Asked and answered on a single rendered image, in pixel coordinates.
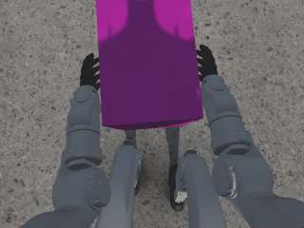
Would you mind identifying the robot right upper arm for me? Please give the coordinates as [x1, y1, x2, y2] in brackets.
[211, 154, 304, 228]

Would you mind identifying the right robot shin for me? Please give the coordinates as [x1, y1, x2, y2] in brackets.
[174, 149, 207, 202]

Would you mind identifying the robot right foot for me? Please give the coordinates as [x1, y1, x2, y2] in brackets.
[169, 164, 184, 212]

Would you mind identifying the right robot hand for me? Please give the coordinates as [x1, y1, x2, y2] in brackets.
[196, 44, 218, 82]

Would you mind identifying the left robot hand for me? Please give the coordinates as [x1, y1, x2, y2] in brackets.
[80, 53, 101, 91]

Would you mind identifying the robot left forearm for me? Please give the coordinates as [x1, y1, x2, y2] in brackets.
[52, 85, 103, 206]

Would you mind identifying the robot right forearm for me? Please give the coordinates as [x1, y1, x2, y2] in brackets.
[200, 74, 274, 184]

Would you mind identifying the robot left upper arm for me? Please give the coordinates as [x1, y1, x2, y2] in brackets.
[20, 166, 112, 228]

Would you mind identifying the carton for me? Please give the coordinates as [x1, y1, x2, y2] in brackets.
[96, 0, 204, 131]

